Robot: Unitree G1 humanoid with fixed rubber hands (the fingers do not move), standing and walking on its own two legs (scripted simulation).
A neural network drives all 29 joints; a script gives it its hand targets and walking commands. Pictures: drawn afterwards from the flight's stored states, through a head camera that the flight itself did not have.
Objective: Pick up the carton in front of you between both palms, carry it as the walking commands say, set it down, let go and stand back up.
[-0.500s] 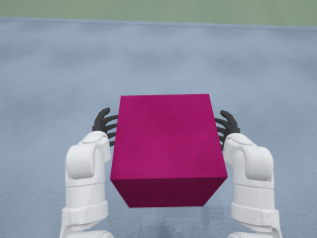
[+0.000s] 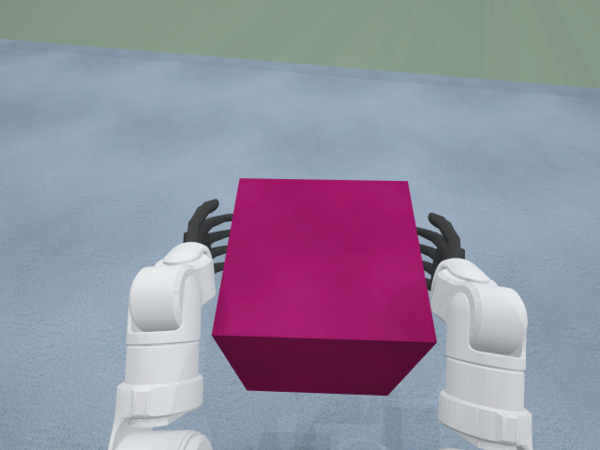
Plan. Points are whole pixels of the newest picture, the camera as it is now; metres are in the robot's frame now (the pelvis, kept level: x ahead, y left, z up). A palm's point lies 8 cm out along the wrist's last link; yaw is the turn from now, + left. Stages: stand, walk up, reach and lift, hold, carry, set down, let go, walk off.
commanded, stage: carry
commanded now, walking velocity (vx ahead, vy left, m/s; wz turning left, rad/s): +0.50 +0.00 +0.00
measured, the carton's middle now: (319, 295) +0.33 +0.02 +0.06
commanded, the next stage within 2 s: none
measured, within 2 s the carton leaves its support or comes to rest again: neither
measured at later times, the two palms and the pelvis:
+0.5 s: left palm (263, 155) +0.65 +0.16 +0.06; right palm (415, 165) +0.66 -0.15 +0.06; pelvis +0.33 +0.00 -0.04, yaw +3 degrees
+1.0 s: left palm (265, 90) +0.91 +0.20 +0.08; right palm (386, 97) +0.92 -0.10 +0.08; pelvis +0.66 +0.04 -0.02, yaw +1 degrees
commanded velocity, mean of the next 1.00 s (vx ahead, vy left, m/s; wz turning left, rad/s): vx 0.50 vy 0.00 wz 0.00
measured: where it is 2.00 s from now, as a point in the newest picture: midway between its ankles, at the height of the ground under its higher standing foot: (317, 229)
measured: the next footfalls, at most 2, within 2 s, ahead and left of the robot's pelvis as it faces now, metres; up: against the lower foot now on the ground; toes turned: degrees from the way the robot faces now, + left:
right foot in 0.48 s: +0.50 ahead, -0.06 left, +0.00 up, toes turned -3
left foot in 1.00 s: +0.83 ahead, +0.14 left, +0.00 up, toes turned +12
